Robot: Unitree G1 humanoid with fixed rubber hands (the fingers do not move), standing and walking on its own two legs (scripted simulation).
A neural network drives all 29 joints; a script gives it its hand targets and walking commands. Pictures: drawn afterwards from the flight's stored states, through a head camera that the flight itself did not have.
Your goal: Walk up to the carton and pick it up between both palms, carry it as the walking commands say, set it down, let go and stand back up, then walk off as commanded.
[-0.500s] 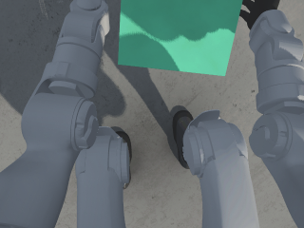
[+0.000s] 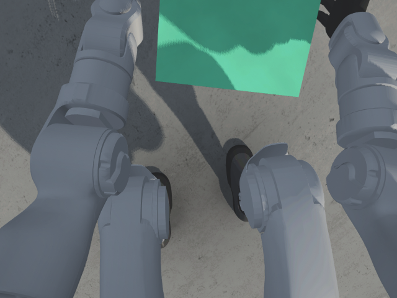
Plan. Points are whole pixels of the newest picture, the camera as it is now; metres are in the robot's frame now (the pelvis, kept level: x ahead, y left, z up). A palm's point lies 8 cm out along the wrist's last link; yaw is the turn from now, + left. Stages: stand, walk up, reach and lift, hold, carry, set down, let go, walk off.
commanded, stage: set down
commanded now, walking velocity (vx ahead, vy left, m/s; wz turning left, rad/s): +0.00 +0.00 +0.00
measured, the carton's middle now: (230, 0) +0.56 -0.12 -0.26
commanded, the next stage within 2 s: none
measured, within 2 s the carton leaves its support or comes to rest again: rests again in 0.38 s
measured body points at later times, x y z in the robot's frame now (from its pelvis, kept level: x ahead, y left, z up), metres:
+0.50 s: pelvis -0.01 +0.00 +0.00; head +0.37 -0.02 +0.24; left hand +0.57 +0.06 -0.19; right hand +0.49 -0.26 -0.19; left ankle +0.08 +0.11 -0.34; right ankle +0.12 -0.13 -0.34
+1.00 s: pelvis -0.01 -0.01 +0.01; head +0.36 -0.02 +0.25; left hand +0.59 +0.08 -0.17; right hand +0.50 -0.30 -0.16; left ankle +0.08 +0.10 -0.34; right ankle +0.12 -0.13 -0.34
